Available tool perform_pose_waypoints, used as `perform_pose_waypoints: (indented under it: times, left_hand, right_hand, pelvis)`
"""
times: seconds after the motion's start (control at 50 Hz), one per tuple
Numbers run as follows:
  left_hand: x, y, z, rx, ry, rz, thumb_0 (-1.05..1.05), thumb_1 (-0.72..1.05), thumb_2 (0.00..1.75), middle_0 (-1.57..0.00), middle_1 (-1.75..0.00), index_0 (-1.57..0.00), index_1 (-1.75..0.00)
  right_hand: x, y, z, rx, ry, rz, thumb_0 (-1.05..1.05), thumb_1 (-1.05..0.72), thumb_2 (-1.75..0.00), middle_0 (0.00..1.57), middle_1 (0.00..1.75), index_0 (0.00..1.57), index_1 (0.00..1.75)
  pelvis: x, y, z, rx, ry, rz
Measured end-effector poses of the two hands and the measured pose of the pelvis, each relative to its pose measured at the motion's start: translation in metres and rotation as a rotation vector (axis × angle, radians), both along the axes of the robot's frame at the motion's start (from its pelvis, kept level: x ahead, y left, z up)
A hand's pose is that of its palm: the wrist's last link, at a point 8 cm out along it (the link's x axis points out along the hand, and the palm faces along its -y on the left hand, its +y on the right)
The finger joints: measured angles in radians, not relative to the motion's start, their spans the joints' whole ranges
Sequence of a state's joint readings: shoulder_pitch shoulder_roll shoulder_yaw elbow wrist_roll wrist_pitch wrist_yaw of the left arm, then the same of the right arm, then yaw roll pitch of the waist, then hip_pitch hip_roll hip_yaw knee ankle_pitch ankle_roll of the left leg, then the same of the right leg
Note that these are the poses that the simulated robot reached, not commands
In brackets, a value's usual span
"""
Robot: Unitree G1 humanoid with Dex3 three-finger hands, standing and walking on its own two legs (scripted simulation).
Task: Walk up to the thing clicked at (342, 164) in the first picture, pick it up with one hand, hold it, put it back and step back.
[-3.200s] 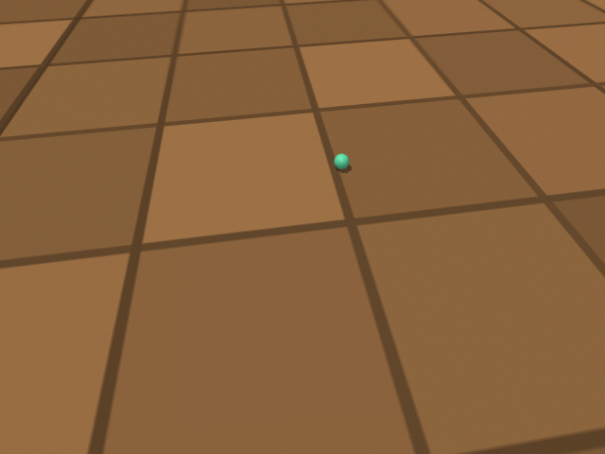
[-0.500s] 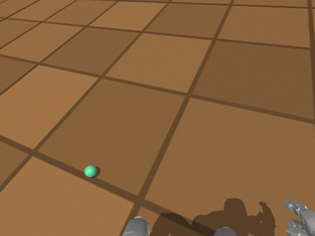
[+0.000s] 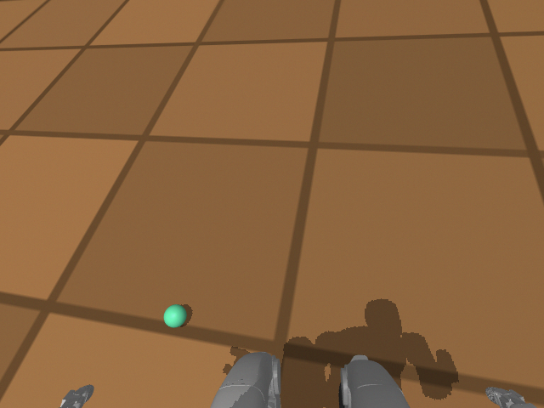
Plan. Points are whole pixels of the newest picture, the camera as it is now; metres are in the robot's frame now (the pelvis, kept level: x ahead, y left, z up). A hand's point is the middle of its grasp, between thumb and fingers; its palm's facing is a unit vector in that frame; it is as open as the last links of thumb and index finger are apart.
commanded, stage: walk up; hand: left
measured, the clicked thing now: (175, 315) +0.45 +0.48 -0.69
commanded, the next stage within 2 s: none
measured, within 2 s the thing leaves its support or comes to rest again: neither
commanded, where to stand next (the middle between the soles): +0.00 +0.41 m, yaw -24 degrees
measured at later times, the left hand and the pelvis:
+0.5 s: hand out of the picture +0.10 +0.56 -0.12, palm faces -0.19 -0.81 -0.55, open 7.4 cm; pelvis -0.04 +0.27 +0.01, yaw -10 degrees
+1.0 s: hand out of the picture +0.08 +0.79 -0.12, palm faces -0.21 -0.77 -0.61, open 7.4 cm; pelvis -0.10 +0.51 -0.03, yaw -19 degrees
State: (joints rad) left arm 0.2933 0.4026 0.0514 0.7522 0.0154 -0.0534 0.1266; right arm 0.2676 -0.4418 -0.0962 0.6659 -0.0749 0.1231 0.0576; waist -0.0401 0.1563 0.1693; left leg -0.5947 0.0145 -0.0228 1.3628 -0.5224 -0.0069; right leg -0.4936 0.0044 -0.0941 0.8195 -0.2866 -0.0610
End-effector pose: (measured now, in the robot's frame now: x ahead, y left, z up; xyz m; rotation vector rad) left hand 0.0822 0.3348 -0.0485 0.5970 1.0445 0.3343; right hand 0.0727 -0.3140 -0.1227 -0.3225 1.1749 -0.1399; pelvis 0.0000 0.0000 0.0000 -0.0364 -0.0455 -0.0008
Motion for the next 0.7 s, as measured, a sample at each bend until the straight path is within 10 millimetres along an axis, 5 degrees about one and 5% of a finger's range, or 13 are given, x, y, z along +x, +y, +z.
perform_pose_waypoints:
  times: [0.18,0.26,0.34,0.46,0.54,0.62,0.7]
  left_hand:
    - [-0.012,0.105,0.013,0.063,0.022,-0.058,0.01,0.89,0.9,-0.22,-0.3,-0.21,-0.3]
    - [-0.009,0.175,-0.002,0.09,0.024,-0.09,0.01,0.89,0.9,-0.22,-0.3,-0.21,-0.3]
    - [-0.005,0.237,-0.024,0.095,0.039,-0.066,0.01,0.9,0.9,-0.21,-0.3,-0.21,-0.3]
    - [0.011,0.259,-0.027,-0.015,0.096,-0.109,0.01,0.9,0.9,-0.21,-0.3,-0.2,-0.3]
    - [0.018,0.261,-0.024,-0.08,0.104,-0.164,0.01,0.9,0.9,-0.21,-0.3,-0.2,-0.3]
    - [0.02,0.272,-0.024,-0.095,0.094,-0.222,0.01,0.9,0.9,-0.21,-0.3,-0.21,-0.3]
    - [0.007,0.302,-0.025,-0.067,0.075,-0.25,0.01,0.9,0.9,-0.21,-0.3,-0.21,-0.3]
  right_hand:
    - [0.015,0.071,0.007,-0.009,-0.129,0.004,0.01,-0.9,-0.9,0.2,0.3,0.2,0.3]
    - [0.0,0.11,0.003,-0.074,-0.125,-0.016,0.01,-0.91,-0.9,0.2,0.3,0.2,0.3]
    - [-0.042,0.164,0.002,-0.111,-0.09,-0.054,0.01,-0.91,-0.9,0.2,0.3,0.2,0.3]
    - [-0.116,0.248,0.025,-0.065,0.031,-0.196,0.01,-0.91,-0.9,0.2,0.3,0.2,0.3]
    - [-0.151,0.285,0.036,-0.052,0.087,-0.234,0.01,-0.9,-0.9,0.2,0.3,0.2,0.3]
    - [-0.171,0.309,0.028,-0.055,0.098,-0.266,0.01,-0.9,-0.9,0.21,0.3,0.2,0.3]
    - [-0.17,0.334,0.013,-0.052,0.071,-0.281,0.01,-0.9,-0.9,0.2,0.3,0.2,0.3]
  pelvis:
    - [-0.013,0.093,-0.007,0.043,0.016,-0.07]
    - [-0.023,0.151,-0.026,0.026,0.036,-0.096]
    - [-0.033,0.205,-0.034,0.038,-0.001,-0.143]
    - [-0.038,0.252,0.0,0.006,0.02,-0.16]
    - [-0.044,0.282,0.014,0.006,0.032,-0.182]
    - [-0.052,0.312,0.01,0.016,0.039,-0.219]
    - [-0.068,0.344,0.002,-0.032,0.006,-0.245]
